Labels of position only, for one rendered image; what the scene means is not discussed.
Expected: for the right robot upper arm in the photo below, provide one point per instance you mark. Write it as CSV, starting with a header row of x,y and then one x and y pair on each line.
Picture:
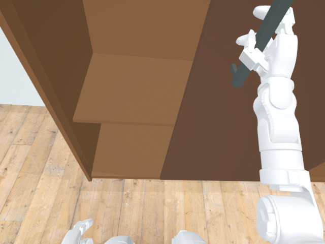
x,y
288,220

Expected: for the right robot thigh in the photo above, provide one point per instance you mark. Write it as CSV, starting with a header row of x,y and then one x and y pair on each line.
x,y
187,237

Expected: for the right robot forearm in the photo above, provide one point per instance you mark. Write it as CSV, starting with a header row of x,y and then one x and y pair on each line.
x,y
279,140

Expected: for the robot right hand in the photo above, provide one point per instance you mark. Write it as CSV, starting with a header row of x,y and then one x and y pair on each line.
x,y
280,53

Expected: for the handle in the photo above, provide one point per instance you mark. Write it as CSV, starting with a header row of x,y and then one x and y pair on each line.
x,y
274,16

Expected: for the robot left hand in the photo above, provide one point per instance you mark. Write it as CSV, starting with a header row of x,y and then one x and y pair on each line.
x,y
73,236

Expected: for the wardrobe door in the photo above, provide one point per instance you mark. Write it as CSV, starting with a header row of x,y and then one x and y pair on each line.
x,y
318,171
215,134

